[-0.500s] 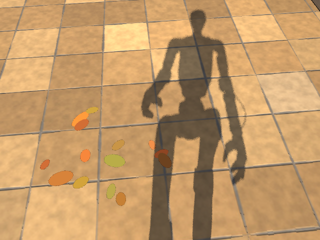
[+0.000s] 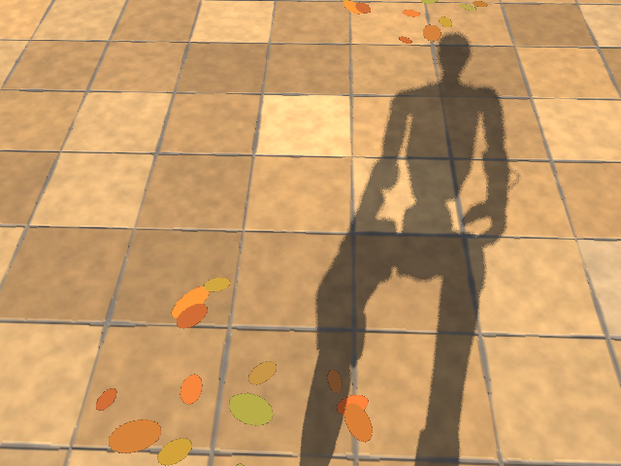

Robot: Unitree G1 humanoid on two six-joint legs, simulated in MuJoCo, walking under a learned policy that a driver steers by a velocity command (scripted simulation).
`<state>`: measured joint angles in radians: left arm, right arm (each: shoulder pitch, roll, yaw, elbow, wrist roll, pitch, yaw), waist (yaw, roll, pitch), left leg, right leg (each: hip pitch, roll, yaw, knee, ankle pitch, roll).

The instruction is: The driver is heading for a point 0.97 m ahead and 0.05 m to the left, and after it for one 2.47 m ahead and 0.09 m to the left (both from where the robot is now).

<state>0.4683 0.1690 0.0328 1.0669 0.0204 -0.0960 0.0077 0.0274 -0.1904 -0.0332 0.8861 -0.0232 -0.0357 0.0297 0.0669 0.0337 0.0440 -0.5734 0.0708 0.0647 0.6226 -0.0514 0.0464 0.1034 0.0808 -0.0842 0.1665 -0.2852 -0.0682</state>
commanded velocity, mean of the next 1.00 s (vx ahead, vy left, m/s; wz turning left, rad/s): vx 0.45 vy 0.00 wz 0.00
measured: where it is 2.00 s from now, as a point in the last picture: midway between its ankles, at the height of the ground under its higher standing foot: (339, 400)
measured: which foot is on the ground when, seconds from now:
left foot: up 0.00-0.06, down 0.08-0.66, up 0.68-1.00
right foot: down 0.00-0.08, up 0.10-0.62, down 0.64-1.00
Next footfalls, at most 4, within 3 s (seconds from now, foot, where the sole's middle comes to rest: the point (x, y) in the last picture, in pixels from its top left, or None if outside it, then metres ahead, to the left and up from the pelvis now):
0.08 left None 0.22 0.10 -0.78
0.64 right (389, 429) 0.56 -0.09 -0.78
1.12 left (308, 374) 0.67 0.09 -0.78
2.02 left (293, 336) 0.77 0.13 -0.78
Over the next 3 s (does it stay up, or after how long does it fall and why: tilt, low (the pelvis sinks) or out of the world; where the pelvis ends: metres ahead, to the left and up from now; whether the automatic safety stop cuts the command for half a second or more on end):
stays up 0.91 0.06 0.01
